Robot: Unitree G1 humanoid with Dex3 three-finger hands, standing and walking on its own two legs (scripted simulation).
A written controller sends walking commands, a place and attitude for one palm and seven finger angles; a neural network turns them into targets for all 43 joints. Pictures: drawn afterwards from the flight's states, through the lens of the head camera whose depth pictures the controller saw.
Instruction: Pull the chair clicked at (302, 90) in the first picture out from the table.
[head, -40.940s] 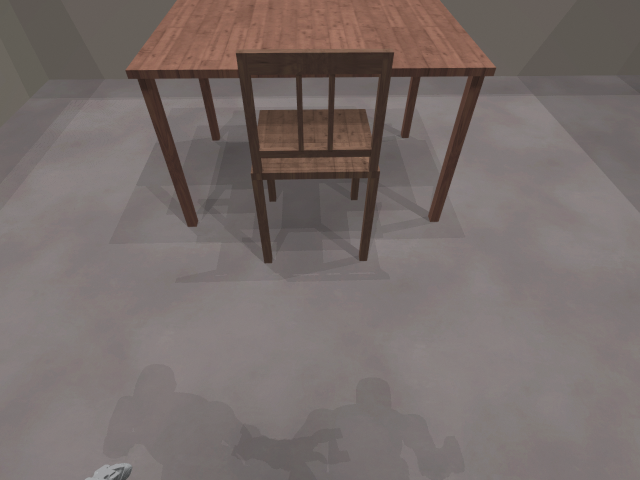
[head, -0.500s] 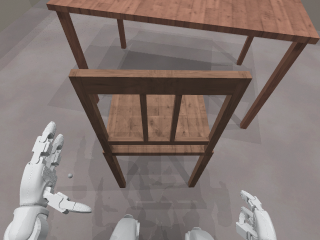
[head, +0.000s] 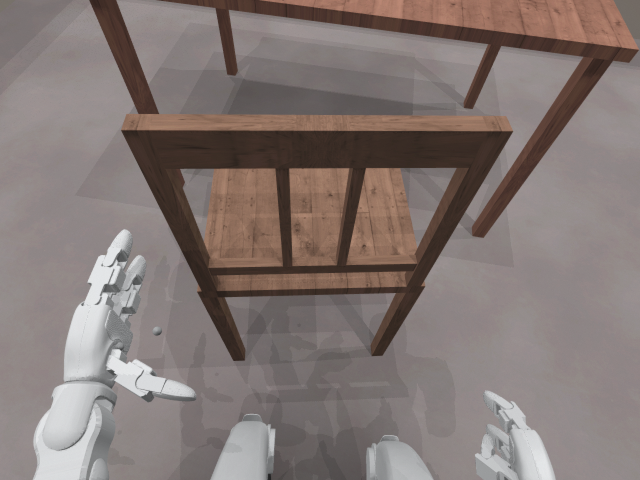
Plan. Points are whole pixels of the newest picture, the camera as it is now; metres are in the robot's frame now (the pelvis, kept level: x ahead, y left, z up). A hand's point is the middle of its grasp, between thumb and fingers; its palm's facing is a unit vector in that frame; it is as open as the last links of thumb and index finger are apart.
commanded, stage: aim the fingers beside a spindle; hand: left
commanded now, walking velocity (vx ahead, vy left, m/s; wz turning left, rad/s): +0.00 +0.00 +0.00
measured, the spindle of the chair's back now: (285, 220) +0.46 +0.07 +0.00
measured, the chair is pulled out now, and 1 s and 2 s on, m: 0.31 0.31 0.31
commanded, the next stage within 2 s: none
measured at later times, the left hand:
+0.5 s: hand (169, 318) +0.30 +0.19 +0.03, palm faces +0.06 -1.00 -0.04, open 16.9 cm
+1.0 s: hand (182, 314) +0.31 +0.19 +0.00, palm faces +0.08 -1.00 -0.04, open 16.9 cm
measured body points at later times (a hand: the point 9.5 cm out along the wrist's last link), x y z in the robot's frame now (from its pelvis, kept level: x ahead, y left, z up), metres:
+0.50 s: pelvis +0.00 +0.01 -0.01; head +0.09 +0.02 +0.43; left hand +0.29 +0.24 +0.03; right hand +0.17 -0.24 -0.10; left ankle +0.05 +0.14 -0.64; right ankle +0.00 -0.14 -0.64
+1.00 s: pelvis -0.01 +0.00 -0.03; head +0.10 +0.01 +0.41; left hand +0.30 +0.24 +0.00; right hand +0.15 -0.26 -0.13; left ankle +0.05 +0.14 -0.64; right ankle +0.00 -0.14 -0.64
